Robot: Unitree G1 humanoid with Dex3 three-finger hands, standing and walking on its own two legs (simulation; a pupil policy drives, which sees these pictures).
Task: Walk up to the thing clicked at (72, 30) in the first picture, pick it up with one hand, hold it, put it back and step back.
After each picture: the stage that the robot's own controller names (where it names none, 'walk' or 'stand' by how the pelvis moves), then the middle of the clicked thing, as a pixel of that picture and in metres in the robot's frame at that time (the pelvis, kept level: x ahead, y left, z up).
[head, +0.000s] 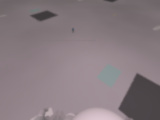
stand; (72, 30) +2.25 +0.45 -0.72
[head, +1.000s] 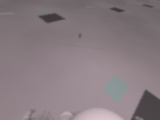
walk; (79, 35) +2.15 +0.15 -0.70
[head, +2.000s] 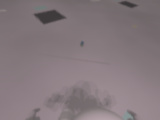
walk; (82, 43) +1.52 +0.09 -0.71
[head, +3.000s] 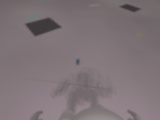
walk; (77, 61) +1.01 +0.14 -0.71
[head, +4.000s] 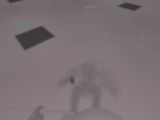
walk; (72, 80) +0.61 +0.21 -0.70
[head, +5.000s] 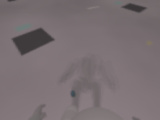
stand; (73, 94) +0.39 +0.18 -0.69
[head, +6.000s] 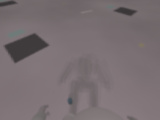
stand; (70, 101) +0.33 +0.20 -0.72
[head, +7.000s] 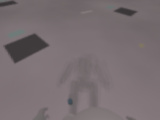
stand; (70, 101) +0.32 +0.20 -0.72
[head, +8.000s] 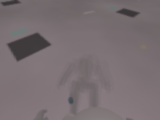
stand; (70, 100) +0.34 +0.19 -0.73
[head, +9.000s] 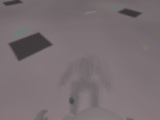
stand; (71, 101) +0.34 +0.18 -0.73
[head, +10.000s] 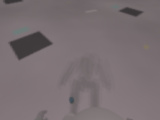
go down; (71, 100) +0.34 +0.18 -0.73
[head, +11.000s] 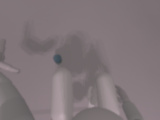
go down; (57, 59) +0.42 +0.24 -0.31
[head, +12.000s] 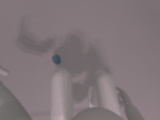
approach; (56, 60) +0.40 +0.25 -0.30
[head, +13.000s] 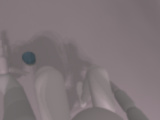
close in; (29, 59) +0.38 +0.29 -0.22
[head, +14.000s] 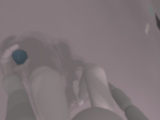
close; (21, 58) +0.39 +0.30 -0.21
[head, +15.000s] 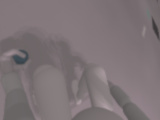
lift; (21, 58) +0.37 +0.29 -0.22
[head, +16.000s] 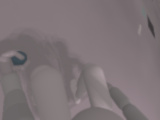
lift; (19, 60) +0.37 +0.29 -0.22
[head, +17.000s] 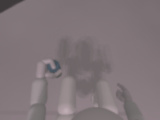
lift; (55, 69) +0.32 +0.22 -0.02
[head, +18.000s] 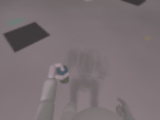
hold; (63, 74) +0.32 +0.17 +0.00
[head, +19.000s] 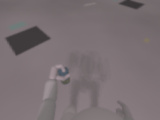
hold; (64, 75) +0.32 +0.17 -0.01
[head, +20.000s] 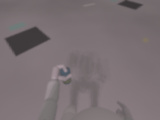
crouch; (66, 75) +0.33 +0.16 -0.01
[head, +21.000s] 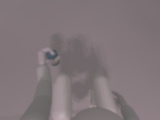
crouch; (53, 58) +0.42 +0.23 -0.10
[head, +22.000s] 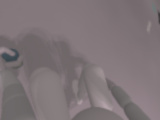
lower; (13, 59) +0.38 +0.32 -0.21
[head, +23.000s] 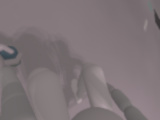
lower; (11, 56) +0.39 +0.32 -0.21
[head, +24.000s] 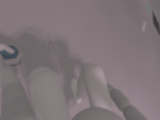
lower; (12, 56) +0.39 +0.32 -0.22
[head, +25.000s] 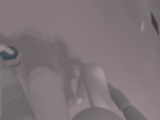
lower; (11, 57) +0.39 +0.32 -0.21
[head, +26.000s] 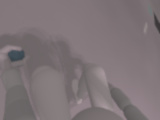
open; (17, 58) +0.38 +0.31 -0.22
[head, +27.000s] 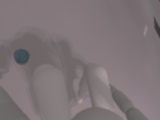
rise; (21, 57) +0.37 +0.30 -0.22
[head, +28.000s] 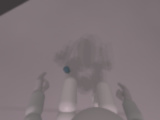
walk; (66, 70) +0.41 +0.23 -0.45
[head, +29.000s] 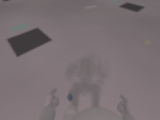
stand; (70, 97) +0.35 +0.20 -0.66
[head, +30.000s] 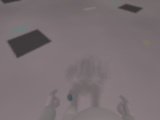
stand; (69, 97) +0.36 +0.20 -0.67
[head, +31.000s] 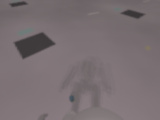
stand; (71, 98) +0.37 +0.19 -0.72
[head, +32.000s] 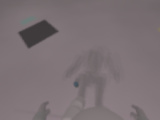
walk; (76, 84) +0.44 +0.20 -0.70
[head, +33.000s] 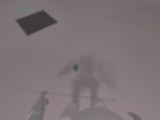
walk; (75, 68) +0.71 +0.15 -0.70
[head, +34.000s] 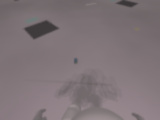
stand; (75, 61) +1.01 +0.26 -0.70
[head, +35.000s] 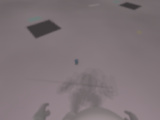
stand; (76, 62) +1.01 +0.21 -0.72
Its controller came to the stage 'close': yes
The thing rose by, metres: 0.70
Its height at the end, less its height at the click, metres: +0.00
